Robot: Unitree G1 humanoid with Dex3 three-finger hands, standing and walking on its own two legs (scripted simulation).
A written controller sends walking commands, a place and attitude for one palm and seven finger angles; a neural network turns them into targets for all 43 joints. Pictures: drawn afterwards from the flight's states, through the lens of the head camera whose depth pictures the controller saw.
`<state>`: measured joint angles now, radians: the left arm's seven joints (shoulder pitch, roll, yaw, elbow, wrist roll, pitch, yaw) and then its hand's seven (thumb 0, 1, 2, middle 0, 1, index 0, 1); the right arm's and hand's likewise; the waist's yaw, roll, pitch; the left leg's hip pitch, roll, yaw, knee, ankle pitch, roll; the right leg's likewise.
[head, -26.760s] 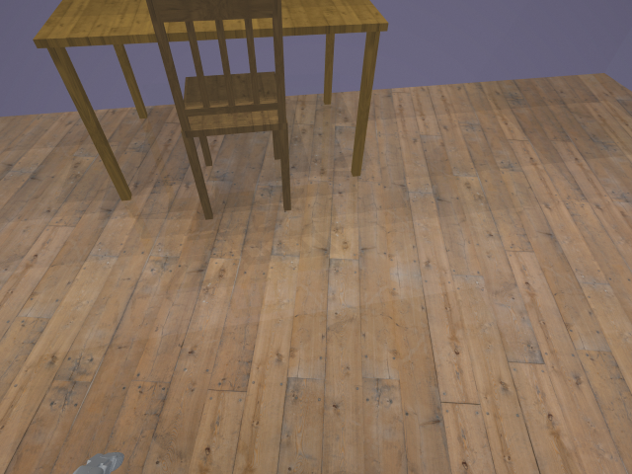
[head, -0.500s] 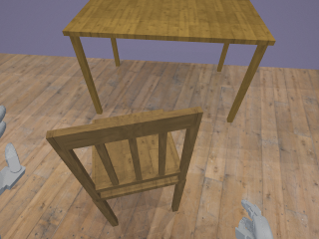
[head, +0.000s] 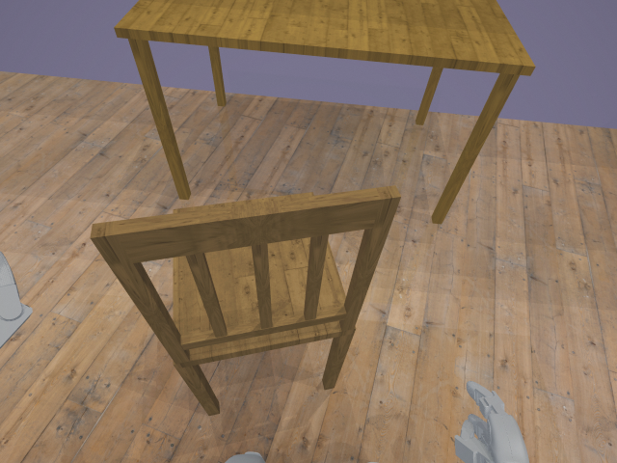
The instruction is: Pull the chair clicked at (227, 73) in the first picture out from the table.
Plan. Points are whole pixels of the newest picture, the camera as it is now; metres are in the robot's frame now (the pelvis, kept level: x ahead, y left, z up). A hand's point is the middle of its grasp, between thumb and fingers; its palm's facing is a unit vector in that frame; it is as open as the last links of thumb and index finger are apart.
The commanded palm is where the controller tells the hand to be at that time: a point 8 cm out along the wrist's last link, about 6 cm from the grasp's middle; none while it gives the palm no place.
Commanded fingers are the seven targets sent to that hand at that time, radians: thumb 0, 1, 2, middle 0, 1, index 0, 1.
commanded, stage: step back with the hand held close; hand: left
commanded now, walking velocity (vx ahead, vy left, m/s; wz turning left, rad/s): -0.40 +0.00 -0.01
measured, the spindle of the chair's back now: (263, 289) +0.39 +0.10 -0.08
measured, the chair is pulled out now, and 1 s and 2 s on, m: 0.61 0.61 0.61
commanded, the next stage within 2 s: stop stepping back and stand still in 0.52 s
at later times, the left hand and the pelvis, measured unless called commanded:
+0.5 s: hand (7, 392) +0.15 +0.24 +0.17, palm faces +0.38 -0.74 -0.55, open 7.4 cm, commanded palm +0.07 +0.28 +0.19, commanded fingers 0.00 0.90 0.90 -0.20 -0.30 -0.20 -0.30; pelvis -0.06 -0.02 +0.01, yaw +1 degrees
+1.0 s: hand out of the picture +0.02 +0.21 +0.17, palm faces +0.44 -0.79 -0.42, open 7.4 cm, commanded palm -0.04 +0.25 +0.19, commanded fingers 0.00 0.90 0.90 -0.20 -0.30 -0.20 -0.30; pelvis -0.18 -0.05 +0.01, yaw +2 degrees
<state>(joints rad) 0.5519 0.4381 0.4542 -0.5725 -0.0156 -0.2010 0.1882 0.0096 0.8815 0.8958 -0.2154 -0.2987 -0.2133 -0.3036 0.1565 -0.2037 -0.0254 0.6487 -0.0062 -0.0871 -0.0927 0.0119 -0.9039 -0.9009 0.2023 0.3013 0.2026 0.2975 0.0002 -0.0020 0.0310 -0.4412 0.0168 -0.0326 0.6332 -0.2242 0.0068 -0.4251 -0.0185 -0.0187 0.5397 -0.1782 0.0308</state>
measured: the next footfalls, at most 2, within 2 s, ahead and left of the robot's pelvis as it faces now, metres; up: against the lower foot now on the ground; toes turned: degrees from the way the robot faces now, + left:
right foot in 0.16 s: +0.00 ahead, -0.14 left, +0.00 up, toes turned -1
left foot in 0.50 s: -0.03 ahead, +0.09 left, +0.00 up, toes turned +3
